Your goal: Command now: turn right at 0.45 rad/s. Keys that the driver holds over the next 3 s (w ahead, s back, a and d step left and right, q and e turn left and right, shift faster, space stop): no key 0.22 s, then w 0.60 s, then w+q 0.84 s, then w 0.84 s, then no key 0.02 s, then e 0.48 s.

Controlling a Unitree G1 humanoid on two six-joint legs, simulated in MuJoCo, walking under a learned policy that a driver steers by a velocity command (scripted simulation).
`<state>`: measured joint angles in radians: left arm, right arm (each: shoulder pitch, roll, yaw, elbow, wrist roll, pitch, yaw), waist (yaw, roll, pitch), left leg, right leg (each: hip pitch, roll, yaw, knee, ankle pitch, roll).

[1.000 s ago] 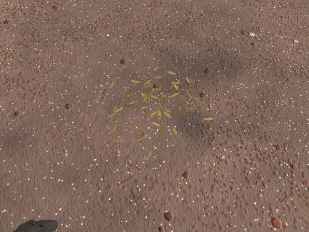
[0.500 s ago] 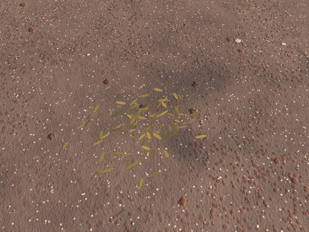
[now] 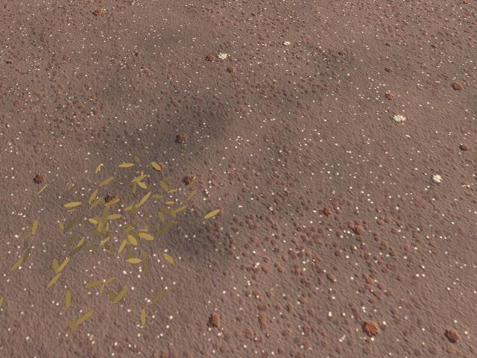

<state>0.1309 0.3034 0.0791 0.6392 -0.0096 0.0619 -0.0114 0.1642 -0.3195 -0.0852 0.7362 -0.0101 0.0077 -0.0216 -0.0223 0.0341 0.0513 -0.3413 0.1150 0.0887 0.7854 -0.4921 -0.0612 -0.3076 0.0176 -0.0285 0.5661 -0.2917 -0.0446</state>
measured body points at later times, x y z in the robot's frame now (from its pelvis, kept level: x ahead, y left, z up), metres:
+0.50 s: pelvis +0.05 +0.01 +0.01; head +0.06 +0.03 +0.46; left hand +0.21 +0.26 -0.10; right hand +0.09 -0.28 -0.10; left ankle +0.01 +0.12 -0.73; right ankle +0.01 -0.11 -0.68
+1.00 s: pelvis +0.27 -0.09 +0.02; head +0.28 -0.10 +0.46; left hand +0.36 +0.18 -0.10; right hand +0.37 -0.37 -0.10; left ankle +0.28 +0.08 -0.64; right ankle +0.27 -0.17 -0.73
